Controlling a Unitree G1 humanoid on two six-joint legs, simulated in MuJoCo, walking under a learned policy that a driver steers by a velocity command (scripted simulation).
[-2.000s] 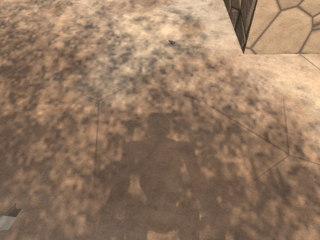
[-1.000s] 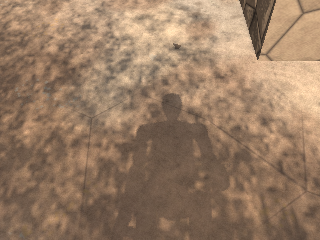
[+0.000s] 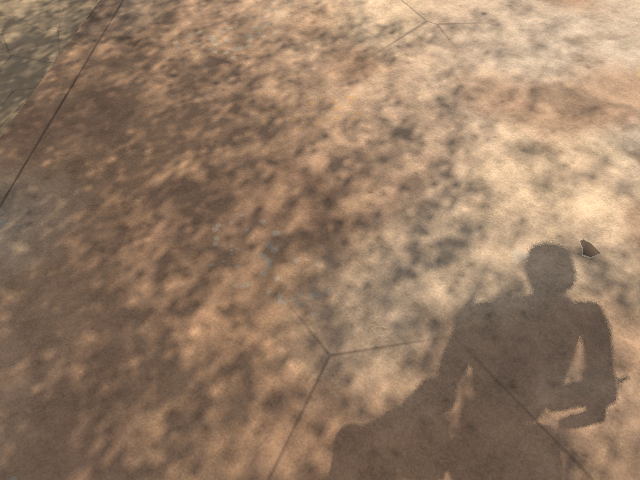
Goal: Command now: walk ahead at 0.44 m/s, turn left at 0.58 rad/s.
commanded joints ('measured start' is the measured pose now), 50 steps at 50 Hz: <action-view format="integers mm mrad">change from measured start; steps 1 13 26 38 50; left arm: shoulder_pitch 4 -70 -137 -83 -160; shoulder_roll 148 102 94 105 147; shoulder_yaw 35 9 4 -15 21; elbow -48 -138 -132 -82 -44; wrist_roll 3 -17 1 -4 -25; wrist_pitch -16 44 120 86 66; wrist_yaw -3 -4 1 43 -11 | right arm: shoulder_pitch -125 163 175 166 225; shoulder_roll -27 -178 -109 -47 -37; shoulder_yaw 5 -40 2 51 35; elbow -106 -84 -61 -10 87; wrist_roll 1 37 26 30 7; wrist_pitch -16 -47 -57 -49 -83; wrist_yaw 12 -70 -87 -104 -63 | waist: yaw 13 -88 -45 -35 -110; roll -132 40 35 -63 -128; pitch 56 -121 -70 -64 65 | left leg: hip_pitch -54 643 529 351 574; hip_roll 11 218 107 34 -125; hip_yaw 39 -303 -204 -225 42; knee -109 -484 -572 -457 -496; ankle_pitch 19 771 682 311 -139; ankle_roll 11 297 193 95 111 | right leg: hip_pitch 19 -605 -503 86 -287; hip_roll -278 -83 -46 -138 -129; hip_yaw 132 193 219 345 398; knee -126 1035 717 79 6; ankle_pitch -53 -273 -58 311 -346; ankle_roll -136 58 49 -24 -132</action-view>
